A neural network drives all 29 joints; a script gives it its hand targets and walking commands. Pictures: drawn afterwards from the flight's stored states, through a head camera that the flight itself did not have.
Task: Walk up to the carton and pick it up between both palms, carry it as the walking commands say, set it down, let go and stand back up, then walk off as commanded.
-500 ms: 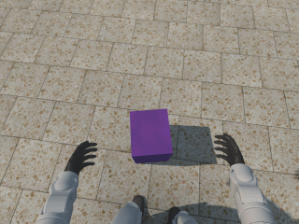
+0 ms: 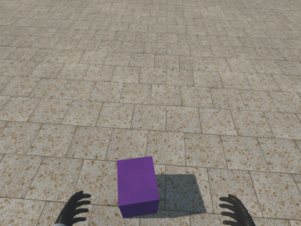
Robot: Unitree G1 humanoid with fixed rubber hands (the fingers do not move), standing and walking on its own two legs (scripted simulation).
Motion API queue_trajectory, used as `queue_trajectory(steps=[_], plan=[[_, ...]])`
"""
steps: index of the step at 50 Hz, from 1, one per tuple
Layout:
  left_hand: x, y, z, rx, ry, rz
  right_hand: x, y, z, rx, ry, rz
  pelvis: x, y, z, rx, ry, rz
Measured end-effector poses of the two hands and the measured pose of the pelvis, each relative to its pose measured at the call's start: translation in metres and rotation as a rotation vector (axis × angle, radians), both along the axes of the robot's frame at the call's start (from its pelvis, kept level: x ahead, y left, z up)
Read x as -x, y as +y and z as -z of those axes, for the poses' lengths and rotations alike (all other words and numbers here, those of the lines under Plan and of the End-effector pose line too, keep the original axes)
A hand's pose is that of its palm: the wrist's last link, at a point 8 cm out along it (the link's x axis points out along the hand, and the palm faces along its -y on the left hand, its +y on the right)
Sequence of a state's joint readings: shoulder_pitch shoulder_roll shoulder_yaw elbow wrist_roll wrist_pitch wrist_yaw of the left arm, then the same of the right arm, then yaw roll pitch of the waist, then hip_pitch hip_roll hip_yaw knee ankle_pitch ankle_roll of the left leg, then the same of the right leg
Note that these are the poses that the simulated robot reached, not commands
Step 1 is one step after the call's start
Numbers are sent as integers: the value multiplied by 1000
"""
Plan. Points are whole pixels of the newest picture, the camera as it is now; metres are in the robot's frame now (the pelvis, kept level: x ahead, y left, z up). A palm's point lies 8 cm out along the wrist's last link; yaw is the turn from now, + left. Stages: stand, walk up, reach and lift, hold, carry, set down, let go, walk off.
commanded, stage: let go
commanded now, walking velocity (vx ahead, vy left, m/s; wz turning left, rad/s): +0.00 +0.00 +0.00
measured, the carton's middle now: (137, 187) +0.46 +0.08 -0.64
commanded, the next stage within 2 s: stand in 0.32 s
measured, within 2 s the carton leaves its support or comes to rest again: neither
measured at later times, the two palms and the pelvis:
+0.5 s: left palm out of the picture +0.15 +0.29 -0.09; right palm out of the picture +0.15 -0.26 -0.08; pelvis +0.01 +0.02 +0.00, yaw +0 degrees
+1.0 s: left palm out of the picture +0.14 +0.32 -0.10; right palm out of the picture +0.13 -0.26 -0.09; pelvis +0.01 +0.03 +0.00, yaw -1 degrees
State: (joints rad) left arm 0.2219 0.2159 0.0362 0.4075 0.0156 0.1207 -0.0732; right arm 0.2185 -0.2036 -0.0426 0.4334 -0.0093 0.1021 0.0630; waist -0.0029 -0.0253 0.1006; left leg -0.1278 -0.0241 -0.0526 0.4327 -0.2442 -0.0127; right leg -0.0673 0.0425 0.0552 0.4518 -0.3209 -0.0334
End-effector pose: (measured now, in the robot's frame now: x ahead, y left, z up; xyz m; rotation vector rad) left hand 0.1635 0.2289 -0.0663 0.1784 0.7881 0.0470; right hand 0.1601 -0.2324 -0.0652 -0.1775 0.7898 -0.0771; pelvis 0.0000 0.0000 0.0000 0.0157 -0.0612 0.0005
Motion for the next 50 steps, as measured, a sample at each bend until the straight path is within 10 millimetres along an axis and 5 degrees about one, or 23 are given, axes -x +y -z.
queue_trajectory(steps=[16,29,50], plan=[[1,21,0,-33,35,-85,-7,16,5,7,-3,-13,-6,11,2,5,21,-16],[20,76,25,-164,100,-72,18,-37,8,221,112,53,-9,20,4,19,69,8],[23,88,33,-190,173,-44,34,-32,21,210,195,89,-13,30,1,16,51,22]])
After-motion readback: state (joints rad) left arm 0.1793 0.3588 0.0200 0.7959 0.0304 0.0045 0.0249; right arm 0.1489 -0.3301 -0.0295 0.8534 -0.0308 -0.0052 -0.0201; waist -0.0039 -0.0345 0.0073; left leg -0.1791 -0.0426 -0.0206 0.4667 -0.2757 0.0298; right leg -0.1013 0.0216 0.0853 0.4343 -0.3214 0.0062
